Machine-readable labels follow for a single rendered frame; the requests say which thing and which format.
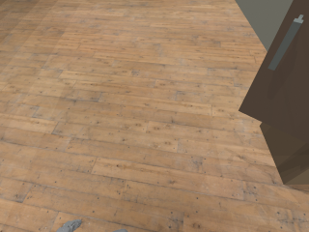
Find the robot left hand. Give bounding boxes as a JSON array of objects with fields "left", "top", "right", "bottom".
[{"left": 56, "top": 219, "right": 82, "bottom": 232}]

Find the handle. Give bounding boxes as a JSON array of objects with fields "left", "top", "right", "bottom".
[{"left": 268, "top": 14, "right": 303, "bottom": 71}]

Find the cupboard door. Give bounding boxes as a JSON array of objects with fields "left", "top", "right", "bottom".
[{"left": 239, "top": 0, "right": 309, "bottom": 144}]

